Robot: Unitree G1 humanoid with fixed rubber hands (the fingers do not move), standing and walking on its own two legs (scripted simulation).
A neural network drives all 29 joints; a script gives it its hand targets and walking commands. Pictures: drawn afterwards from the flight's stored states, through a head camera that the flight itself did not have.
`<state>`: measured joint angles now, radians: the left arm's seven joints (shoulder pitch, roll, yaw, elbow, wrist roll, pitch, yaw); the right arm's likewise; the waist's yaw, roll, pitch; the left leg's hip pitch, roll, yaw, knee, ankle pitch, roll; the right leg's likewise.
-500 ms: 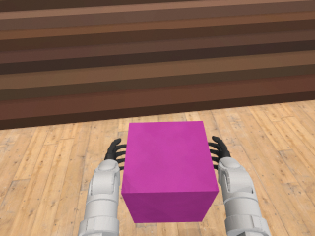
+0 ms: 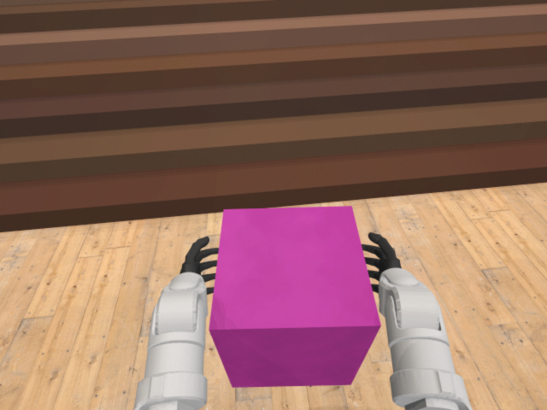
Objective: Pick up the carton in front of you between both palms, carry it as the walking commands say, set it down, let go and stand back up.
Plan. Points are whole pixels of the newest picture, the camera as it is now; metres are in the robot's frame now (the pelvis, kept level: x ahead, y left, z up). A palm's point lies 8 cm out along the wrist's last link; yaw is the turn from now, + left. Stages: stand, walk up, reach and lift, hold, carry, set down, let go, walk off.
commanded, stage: hold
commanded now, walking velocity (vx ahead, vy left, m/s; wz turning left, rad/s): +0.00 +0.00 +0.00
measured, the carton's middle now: (289, 300) +0.30 +0.00 -0.03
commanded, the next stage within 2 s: carry in 0.96 s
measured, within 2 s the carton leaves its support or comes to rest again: neither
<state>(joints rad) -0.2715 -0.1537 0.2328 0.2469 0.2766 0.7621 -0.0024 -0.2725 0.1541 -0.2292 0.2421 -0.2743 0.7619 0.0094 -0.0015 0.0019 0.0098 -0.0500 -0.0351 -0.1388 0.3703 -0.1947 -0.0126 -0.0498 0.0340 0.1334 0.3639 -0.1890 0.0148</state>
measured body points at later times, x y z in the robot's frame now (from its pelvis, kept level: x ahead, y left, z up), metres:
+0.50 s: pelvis +0.00 +0.00 +0.00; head -0.04 +0.00 +0.45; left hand +0.30 +0.15 +0.04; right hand +0.30 -0.15 +0.04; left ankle +0.02 +0.13 -0.75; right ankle +0.02 -0.13 -0.75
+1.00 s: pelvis +0.00 +0.00 +0.00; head -0.04 +0.00 +0.45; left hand +0.30 +0.15 +0.04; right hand +0.30 -0.15 +0.04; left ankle +0.02 +0.13 -0.74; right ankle +0.02 -0.13 -0.74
